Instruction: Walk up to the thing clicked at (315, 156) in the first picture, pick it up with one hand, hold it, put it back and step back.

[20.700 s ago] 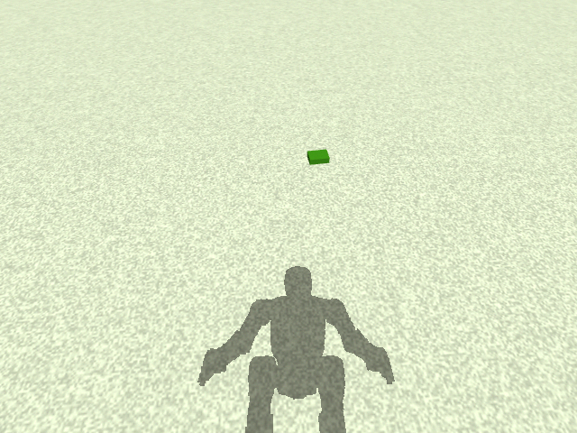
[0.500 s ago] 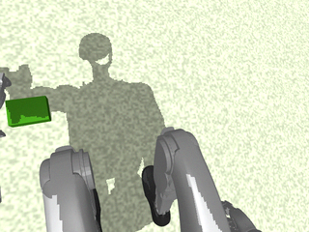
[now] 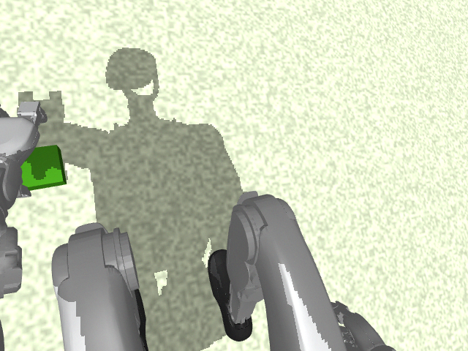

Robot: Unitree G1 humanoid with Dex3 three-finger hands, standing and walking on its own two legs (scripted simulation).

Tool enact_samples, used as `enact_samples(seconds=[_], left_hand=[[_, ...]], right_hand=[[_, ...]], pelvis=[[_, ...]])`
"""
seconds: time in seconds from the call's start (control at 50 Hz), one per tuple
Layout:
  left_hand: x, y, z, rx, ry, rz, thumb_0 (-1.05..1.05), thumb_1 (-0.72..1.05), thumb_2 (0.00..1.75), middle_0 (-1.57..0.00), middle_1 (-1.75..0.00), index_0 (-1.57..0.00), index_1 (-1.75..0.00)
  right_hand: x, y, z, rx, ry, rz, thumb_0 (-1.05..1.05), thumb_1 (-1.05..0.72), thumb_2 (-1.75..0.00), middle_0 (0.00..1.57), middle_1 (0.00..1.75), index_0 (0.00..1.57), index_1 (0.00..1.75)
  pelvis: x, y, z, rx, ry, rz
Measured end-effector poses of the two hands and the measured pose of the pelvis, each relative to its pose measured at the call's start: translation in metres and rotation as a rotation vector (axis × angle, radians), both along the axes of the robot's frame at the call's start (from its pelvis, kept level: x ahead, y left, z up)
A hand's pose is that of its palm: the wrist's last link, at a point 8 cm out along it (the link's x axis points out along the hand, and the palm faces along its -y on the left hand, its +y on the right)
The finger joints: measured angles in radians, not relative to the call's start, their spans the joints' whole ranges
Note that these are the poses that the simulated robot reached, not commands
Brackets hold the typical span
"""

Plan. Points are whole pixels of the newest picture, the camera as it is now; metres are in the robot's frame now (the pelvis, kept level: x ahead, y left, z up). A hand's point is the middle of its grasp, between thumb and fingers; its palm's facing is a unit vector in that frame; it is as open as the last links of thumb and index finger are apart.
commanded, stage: approach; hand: left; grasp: from above
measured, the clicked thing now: (31, 169) +0.46 +0.29 -0.30
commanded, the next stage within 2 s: rest palm in 0.40 s
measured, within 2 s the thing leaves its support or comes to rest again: neither
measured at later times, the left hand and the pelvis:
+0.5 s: hand out of the picture +0.42 +0.33 -0.21, palm faces -0.56 -0.13 -0.82, open 14.2 cm; pelvis +0.00 +0.00 -0.01, yaw -1 degrees
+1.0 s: hand (35, 164) +0.46 +0.27 -0.25, palm faces -0.38 -0.05 -0.92, open 14.3 cm; pelvis +0.00 +0.00 -0.02, yaw -3 degrees
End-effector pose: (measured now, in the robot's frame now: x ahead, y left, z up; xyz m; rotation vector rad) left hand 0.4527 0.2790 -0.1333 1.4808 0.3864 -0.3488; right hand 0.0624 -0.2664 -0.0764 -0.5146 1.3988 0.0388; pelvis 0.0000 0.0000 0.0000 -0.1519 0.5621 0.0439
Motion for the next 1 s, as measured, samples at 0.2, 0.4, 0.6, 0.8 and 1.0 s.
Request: enact_samples(seconds=[0.2, 0.4, 0.6, 0.8, 1.0], left_hand=[[0.034, -0.034, -0.005, 0.022, -0.117, 0.024, 0.0, -0.54, 1.02, -0.1, -1.0, -0.09, -1.01], [-0.002, 0.036, -0.005, 0.104, 0.057, 0.264, 0.01, -0.54, 1.01, -0.08, -1.01, -0.08, -1.01], [-0.019, 0.045, -0.023, -0.045, 0.053, 0.036, 0.0, -0.55, 1.0, -0.08, -1.03, -0.08, -1.03], [-0.019, 0.011, -0.047, -0.038, -0.032, -0.031, 0.0, -0.55, 1.02, -0.08, -0.96, -0.07, -0.98], [0.004, -0.01, -0.058, 0.042, -0.072, 0.069, 0.0, -0.53, 1.0, -0.08, -0.96, -0.07, -0.97]], right_hand=[[-0.037, 0.0, -0.001, 0.032, 0.047, -0.071, 0.0, -0.91, -0.9, 0.2, 0.3, 0.2, 0.3], [-0.036, 0.005, -0.017, 0.098, 0.056, -0.075, 0.01, -0.91, -0.9, 0.2, 0.3, 0.2, 0.3], [-0.001, -0.005, -0.004, -0.025, 0.063, 0.048, 0.01, -0.92, -0.9, 0.2, 0.3, 0.2, 0.3], [0.031, -0.006, 0.01, -0.057, -0.017, 0.12, 0.0, -0.9, -0.9, 0.2, 0.3, 0.2, 0.3], [-0.006, 0.003, -0.009, 0.064, 0.048, 0.099, 0.0, -0.9, -0.9, 0.2, 0.3, 0.2, 0.3]], pelvis=[[0.003, -0.001, -0.007, -0.003, 0.006, -0.022], [0.001, -0.001, -0.008, 0.007, -0.011, -0.019], [0.001, 0.004, -0.011, -0.029, -0.04, -0.005], [0.005, 0.006, -0.014, -0.043, -0.047, -0.015], [0.002, 0.003, -0.022, -0.032, -0.045, -0.035]])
